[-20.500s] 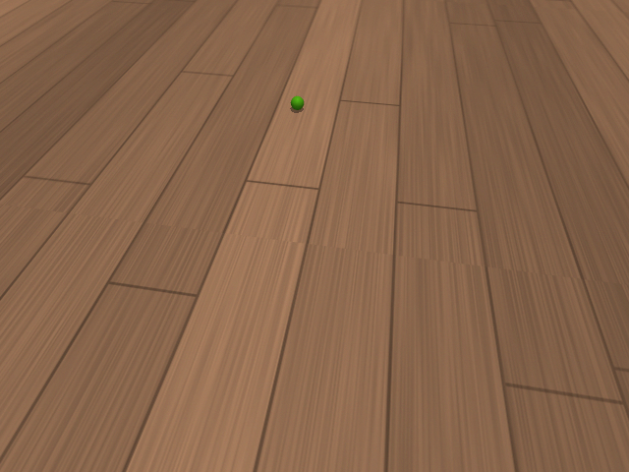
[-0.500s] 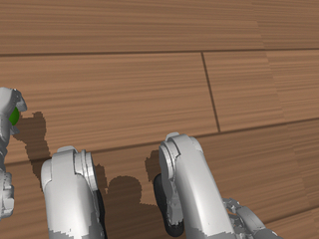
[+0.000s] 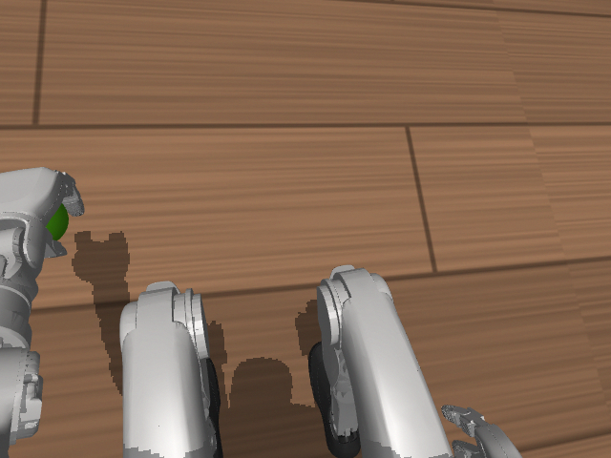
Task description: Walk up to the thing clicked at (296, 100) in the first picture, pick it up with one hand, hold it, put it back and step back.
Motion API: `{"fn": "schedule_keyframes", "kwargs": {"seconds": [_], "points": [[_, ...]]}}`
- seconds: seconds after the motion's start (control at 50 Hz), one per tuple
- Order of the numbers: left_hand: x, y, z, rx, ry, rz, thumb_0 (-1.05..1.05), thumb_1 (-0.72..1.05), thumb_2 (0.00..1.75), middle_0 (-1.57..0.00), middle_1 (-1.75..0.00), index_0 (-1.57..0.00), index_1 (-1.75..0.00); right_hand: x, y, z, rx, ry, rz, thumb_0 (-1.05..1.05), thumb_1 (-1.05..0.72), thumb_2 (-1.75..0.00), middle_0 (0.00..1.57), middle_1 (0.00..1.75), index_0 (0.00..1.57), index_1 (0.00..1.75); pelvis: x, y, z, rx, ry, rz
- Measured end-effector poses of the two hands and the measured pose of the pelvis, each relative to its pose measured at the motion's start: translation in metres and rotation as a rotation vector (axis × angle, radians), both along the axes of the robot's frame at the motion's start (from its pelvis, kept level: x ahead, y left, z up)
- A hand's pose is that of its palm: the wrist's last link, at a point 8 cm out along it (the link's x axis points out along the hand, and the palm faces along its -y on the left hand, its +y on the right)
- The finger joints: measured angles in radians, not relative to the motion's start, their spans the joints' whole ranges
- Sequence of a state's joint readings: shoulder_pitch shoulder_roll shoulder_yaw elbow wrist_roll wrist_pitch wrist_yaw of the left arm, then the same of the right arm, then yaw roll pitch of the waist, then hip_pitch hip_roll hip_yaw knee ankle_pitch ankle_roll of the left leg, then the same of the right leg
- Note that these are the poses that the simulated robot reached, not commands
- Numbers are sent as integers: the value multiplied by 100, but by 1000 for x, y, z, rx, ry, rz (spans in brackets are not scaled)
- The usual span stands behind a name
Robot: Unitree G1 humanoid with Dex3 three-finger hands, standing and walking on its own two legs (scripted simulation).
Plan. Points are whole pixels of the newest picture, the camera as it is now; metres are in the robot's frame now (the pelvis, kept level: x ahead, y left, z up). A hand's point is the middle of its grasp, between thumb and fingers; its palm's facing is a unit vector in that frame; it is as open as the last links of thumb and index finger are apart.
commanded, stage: lift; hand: left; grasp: from above
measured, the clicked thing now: (35, 219) +0.42 +0.34 -0.16
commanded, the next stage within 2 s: hold in 1.42 s
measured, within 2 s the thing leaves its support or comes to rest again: neither
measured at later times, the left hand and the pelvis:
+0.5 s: hand out of the picture +0.36 +0.31 +0.03, palm faces -0.42 -0.13 -0.90, open 7.7 cm; pelvis +0.00 +0.00 +0.13, yaw +4 degrees
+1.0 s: hand out of the picture +0.33 +0.29 +0.22, palm faces -0.46 -0.13 -0.88, open 7.7 cm; pelvis +0.04 +0.01 +0.30, yaw +6 degrees
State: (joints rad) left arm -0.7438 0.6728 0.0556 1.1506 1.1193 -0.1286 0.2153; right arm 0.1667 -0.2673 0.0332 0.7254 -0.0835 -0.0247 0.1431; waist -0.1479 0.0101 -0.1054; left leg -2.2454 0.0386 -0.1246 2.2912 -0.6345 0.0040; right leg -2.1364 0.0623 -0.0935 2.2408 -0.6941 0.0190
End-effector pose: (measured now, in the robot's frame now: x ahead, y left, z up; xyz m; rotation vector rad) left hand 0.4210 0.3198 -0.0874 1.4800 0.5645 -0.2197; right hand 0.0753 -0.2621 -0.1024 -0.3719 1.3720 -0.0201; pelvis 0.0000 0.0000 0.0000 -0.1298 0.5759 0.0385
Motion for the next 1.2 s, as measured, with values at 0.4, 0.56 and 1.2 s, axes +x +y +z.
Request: {"fn": "schedule_keyframes", "kwargs": {"seconds": [0.4, 0.56, 1.2], "points": [[-40, -2, 134, -28, -70, -13, 1, 8, 56, -56, -71, -92, -76, 58, 6, 90, -9, -173, -28, 1, -92, -90, 20, 30, 21, 30, 2, 3, 95, 19, -11, 36], [-61, -11, 203, -44, -56, 6, 1, 7, 58, -55, -72, -91, -78, 74, 16, 153, 0, -248, -51, 1, -92, -90, 20, 30, 21, 30, 7, 5, 156, 34, -69, 50], [-68, -42, 397, -36, -39, 5, 1, 8, 58, -53, -74, -89, -82, 94, 25, 334, 26, -331, -112, 1, -91, -90, 20, 30, 21, 30, 58, 11, 341, 110, -324, 70]]}}
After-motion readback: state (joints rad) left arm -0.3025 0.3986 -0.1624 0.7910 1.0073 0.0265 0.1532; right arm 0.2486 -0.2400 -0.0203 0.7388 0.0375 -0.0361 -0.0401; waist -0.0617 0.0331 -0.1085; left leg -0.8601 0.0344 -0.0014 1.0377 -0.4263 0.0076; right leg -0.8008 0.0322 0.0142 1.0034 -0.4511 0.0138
